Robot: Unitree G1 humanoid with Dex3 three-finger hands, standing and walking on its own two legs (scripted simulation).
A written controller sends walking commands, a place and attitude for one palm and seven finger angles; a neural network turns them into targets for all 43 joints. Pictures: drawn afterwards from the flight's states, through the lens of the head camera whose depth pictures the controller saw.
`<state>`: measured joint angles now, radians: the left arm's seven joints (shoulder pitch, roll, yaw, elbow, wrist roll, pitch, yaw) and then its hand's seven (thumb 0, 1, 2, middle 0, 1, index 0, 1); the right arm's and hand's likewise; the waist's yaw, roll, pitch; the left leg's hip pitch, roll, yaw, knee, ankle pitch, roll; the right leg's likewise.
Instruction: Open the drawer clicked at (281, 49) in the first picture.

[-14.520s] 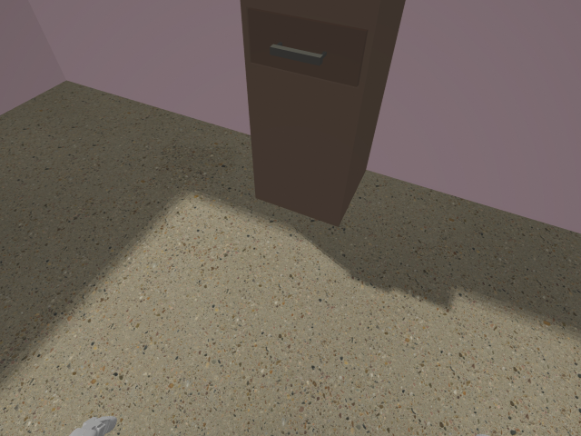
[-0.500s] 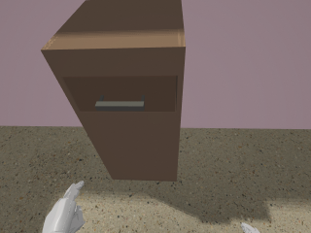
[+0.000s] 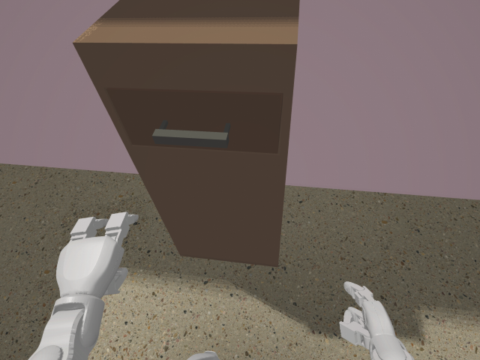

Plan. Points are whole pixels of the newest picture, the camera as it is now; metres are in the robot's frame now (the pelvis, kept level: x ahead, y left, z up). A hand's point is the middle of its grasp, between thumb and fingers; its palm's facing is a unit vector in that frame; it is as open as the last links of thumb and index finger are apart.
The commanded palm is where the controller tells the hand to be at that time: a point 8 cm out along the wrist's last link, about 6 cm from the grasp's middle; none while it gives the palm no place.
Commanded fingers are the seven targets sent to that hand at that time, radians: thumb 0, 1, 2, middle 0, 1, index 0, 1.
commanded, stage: raise the hand with hooked fingers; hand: left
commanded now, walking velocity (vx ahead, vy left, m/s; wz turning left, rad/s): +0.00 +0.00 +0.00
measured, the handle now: (193, 132) +0.57 +0.19 +0.04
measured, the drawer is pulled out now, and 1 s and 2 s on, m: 0.00 0.00 0.00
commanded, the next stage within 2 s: move the hooked fingers above the handle in 1.22 s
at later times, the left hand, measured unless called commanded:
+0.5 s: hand (96, 211) +0.30 +0.27 +0.10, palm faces +0.10 -0.10 -0.99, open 12.9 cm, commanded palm +0.27 +0.28 +0.16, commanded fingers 0.00 -0.50 0.30 -0.30 -1.20 -0.30 -1.20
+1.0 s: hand (73, 178) +0.32 +0.30 +0.15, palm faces +0.02 -0.08 -1.00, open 13.8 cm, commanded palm +0.29 +0.30 +0.21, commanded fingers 0.00 -0.50 0.30 -0.30 -1.20 -0.30 -1.20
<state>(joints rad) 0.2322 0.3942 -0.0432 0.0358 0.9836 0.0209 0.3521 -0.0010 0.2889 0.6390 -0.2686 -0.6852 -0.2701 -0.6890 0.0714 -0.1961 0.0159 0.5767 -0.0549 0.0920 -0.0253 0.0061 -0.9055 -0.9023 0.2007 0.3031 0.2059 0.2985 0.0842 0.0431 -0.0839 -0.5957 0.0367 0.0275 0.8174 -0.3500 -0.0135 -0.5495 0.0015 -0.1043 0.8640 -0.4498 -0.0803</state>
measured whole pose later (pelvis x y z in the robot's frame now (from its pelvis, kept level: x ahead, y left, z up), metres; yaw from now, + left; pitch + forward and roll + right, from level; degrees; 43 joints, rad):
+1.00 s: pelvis +0.01 +0.06 +0.04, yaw -1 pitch +1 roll +0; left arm -0.12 0.54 -0.02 -0.01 0.86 0.02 -0.06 0.00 -0.49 0.30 -0.32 -1.20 -0.32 -1.20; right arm 0.13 -0.26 0.01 0.62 0.01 0.16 0.00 0.01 -0.90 -0.90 0.20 0.30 0.21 0.30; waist 0.08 0.09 0.02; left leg -0.26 -0.02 0.06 0.44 -0.19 0.05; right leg -0.20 -0.03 -0.07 0.45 -0.26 0.01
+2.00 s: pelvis +0.03 +0.04 +0.04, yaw -1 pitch +5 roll +1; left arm -0.36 0.45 -0.14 0.31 0.93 0.02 0.06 0.00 -0.49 0.30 -0.32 -1.20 -0.32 -1.20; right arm 0.20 -0.28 -0.04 0.66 0.03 0.16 -0.03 0.01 -0.91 -0.90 0.20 0.30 0.20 0.30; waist 0.03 0.07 -0.03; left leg -0.34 0.00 0.06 0.49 -0.24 0.02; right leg -0.30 -0.02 -0.06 0.53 -0.31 -0.02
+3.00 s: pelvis +0.04 +0.03 +0.03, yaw -3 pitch +13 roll +0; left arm -0.83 0.40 -0.12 0.96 1.03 0.04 0.20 0.00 -0.49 0.30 -0.34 -1.22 -0.34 -1.21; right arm 0.36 -0.27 -0.07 0.70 0.01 0.15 -0.03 0.00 -0.91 -0.90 0.20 0.30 0.21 0.30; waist -0.09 0.06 -0.11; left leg -0.54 0.02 0.08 0.60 -0.29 0.01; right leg -0.50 0.01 -0.04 0.61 -0.35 -0.03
